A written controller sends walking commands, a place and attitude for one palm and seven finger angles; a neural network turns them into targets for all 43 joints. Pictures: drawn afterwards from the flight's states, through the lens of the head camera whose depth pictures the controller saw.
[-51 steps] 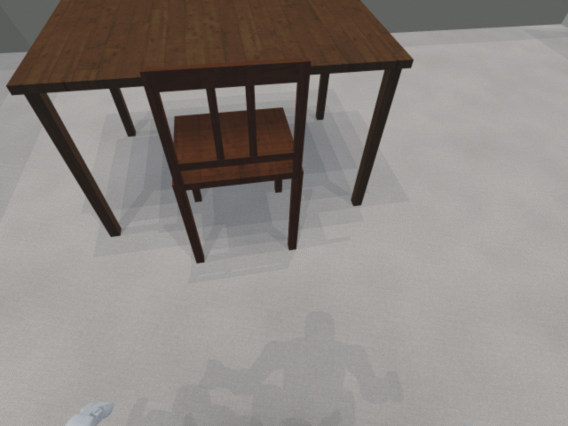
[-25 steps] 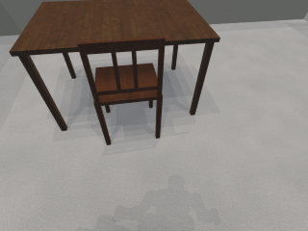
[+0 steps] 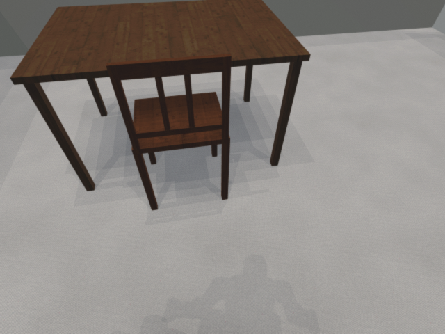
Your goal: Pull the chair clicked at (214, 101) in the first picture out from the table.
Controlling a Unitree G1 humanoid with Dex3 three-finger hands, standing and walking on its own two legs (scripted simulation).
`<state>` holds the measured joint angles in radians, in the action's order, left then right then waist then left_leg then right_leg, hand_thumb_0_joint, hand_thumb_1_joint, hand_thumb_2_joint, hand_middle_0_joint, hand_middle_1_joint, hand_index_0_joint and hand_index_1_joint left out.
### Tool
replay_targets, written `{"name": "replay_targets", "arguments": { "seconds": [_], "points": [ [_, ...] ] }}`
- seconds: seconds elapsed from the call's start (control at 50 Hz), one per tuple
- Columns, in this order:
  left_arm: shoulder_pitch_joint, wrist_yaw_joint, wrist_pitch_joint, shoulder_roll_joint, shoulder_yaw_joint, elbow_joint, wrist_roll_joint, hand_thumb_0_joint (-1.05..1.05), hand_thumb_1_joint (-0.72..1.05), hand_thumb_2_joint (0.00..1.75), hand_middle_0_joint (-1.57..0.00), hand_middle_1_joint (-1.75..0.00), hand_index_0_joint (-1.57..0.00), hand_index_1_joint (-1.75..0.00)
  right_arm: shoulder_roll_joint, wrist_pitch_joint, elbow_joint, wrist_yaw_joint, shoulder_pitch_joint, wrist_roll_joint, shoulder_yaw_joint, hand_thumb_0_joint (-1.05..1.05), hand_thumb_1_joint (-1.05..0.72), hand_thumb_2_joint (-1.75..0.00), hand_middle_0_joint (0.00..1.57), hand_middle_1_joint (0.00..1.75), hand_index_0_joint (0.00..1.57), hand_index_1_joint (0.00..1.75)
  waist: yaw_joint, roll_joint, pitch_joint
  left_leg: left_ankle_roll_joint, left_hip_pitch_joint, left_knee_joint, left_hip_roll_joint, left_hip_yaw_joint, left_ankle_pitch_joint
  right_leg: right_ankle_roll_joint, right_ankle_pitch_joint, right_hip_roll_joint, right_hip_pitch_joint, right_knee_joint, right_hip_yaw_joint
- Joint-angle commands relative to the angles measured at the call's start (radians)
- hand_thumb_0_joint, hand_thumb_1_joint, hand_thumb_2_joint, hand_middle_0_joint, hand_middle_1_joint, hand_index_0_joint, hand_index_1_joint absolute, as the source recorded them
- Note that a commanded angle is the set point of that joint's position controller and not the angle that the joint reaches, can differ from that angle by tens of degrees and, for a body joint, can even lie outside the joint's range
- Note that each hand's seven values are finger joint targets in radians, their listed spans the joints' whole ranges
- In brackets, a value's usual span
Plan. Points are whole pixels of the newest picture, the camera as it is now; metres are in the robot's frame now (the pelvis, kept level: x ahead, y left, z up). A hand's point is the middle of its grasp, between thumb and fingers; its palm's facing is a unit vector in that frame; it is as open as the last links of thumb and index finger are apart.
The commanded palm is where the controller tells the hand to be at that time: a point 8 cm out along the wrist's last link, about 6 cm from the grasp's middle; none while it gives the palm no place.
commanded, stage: look at it before walking up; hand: left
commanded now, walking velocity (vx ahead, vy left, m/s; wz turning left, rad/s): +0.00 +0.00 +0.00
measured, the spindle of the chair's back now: (163, 104) +0.89 +0.27 -0.12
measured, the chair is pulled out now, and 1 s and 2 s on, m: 0.00 0.00 0.00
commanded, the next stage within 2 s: walk to a spot facing it in 1.62 s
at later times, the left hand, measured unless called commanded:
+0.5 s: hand out of the picture +0.08 +0.25 -0.16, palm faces -0.02 -0.94 -0.33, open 7.4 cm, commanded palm none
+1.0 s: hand out of the picture +0.09 +0.25 -0.15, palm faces -0.02 -0.94 -0.33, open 7.4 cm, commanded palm none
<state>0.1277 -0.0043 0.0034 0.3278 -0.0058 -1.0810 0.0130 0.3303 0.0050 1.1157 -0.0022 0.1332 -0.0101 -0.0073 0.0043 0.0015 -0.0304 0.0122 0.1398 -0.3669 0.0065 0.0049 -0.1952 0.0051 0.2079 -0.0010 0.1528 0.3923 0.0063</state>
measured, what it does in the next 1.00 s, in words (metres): stands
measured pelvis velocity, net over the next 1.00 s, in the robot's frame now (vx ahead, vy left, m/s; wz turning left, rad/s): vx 0.01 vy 0.00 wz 0.00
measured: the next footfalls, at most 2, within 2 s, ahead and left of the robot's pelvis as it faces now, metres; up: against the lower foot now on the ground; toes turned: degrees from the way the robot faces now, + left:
none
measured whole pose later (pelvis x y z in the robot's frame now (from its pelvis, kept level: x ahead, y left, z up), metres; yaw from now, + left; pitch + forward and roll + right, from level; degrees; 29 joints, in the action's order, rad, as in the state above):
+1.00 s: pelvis +0.01 +0.00 +0.00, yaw +0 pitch -2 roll +0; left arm 0.13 0.00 0.01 0.33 0.00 -1.09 0.01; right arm 0.33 0.01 1.11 -0.01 0.11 -0.01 -0.01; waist 0.00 0.00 -0.03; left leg 0.01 0.10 -0.32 0.01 0.01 -0.19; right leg 0.00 0.21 0.00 0.12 0.35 0.00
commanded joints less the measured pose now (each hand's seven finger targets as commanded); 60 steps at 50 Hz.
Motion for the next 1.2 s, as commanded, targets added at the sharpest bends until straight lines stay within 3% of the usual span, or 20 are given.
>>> {"name": "replay_targets", "arguments": {
  "seconds": [0.0,0.7,1.18],
  "points": [
    [-0.038,0.016,0.022,0.213,0.041,0.066,-0.002,0.0,0.9,0.9,-0.2,-0.3,-0.2,-0.3,0.201,0.028,-0.058,-0.011,-0.047,0.0,0.035,0.0,-0.9,-0.9,0.2,0.3,0.2,0.3,-0.004,-0.01,0.044,-0.035,0.007,0.061,0.102,0.092,0.067,0.026,-0.035,0.117,0.014,-0.09,0.116],
    [-0.025,0.018,0.027,0.216,0.043,0.057,-0.002,0.0,0.9,0.9,-0.2,-0.3,-0.2,-0.3,0.206,0.034,-0.059,-0.017,-0.062,0.004,0.033,0.0,-0.9,-0.9,0.2,0.3,0.2,0.3,-0.006,-0.004,0.087,-0.034,-0.046,0.067,0.115,0.088,0.195,0.02,-0.207,0.121,-0.046,-0.078,0.094],
    [-0.017,0.017,0.028,0.214,0.043,0.055,-0.002,0.0,0.9,0.9,-0.2,-0.3,-0.2,-0.3,0.205,0.033,-0.057,-0.017,-0.058,0.004,0.032,0.0,-0.9,-0.9,0.2,0.3,0.2,0.3,-0.007,0.002,0.07,-0.031,-0.049,0.082,0.114,0.088,0.174,0.019,-0.186,0.121,-0.046,-0.103,0.099]
  ]
}}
